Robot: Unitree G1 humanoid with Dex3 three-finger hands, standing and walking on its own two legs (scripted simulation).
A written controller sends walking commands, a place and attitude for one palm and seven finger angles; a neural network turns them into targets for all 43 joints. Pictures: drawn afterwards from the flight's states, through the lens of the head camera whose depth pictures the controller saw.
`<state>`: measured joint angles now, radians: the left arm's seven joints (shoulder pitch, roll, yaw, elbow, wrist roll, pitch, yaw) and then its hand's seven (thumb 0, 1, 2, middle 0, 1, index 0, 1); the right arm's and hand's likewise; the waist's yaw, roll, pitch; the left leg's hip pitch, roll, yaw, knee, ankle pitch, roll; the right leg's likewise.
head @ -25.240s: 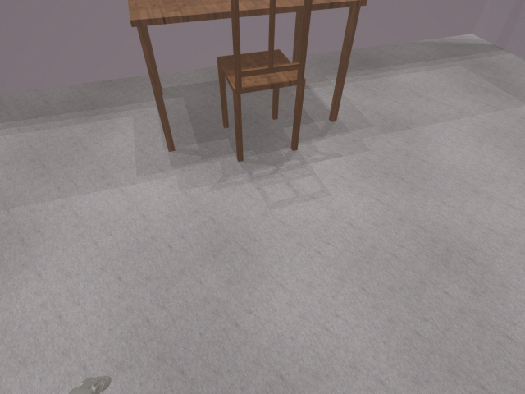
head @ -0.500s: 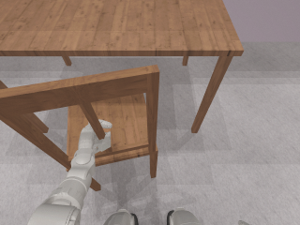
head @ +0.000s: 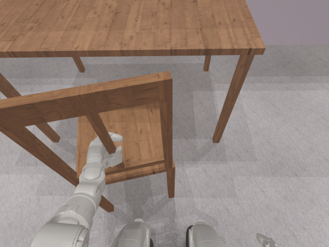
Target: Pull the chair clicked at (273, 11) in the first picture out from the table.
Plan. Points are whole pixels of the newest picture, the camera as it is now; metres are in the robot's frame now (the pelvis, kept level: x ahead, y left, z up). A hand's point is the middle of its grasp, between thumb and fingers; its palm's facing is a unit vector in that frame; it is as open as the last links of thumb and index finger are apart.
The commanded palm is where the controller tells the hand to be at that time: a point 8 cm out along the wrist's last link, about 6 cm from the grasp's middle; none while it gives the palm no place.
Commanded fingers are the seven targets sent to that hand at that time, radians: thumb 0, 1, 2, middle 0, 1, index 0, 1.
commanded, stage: step backward, pulling the chair out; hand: left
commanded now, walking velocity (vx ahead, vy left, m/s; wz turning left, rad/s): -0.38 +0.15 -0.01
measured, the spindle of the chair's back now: (109, 145) +0.38 +0.17 -0.03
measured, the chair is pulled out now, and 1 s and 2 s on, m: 0.19 0.28 0.50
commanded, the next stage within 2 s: none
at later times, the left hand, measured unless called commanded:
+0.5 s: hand (115, 163) +0.33 +0.15 -0.05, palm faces +0.01 -0.98 -0.20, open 5.4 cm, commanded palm +0.31 +0.21 -0.05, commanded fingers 0.00 0.90 0.90 -0.50 -1.45 -0.50 -1.45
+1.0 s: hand (109, 188) +0.26 +0.15 -0.05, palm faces -0.02 -0.98 -0.19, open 5.3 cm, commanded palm +0.24 +0.20 -0.04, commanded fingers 0.00 0.90 0.90 -0.50 -1.45 -0.50 -1.45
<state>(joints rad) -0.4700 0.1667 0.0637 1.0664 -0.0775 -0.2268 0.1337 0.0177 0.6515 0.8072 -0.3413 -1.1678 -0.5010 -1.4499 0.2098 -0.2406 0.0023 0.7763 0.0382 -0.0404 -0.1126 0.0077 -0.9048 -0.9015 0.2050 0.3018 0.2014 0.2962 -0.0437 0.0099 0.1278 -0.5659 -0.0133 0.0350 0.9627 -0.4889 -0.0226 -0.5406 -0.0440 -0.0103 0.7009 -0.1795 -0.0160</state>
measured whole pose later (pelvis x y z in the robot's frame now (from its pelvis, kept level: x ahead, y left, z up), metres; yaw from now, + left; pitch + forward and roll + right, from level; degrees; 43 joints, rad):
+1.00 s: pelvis -0.12 +0.04 +0.02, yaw -1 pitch +2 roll +0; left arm -0.53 0.17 0.04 1.01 -0.05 -0.18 0.12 0.03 0.67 0.76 -0.28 -1.21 -0.50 -1.45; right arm 0.14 -0.29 -0.03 0.74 0.02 0.01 -0.13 0.01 -0.91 -0.90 0.20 0.30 0.20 0.30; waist -0.08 0.00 0.18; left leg -0.38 0.04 0.00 0.60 -0.24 -0.04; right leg -0.45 -0.04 -0.03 0.55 -0.14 0.02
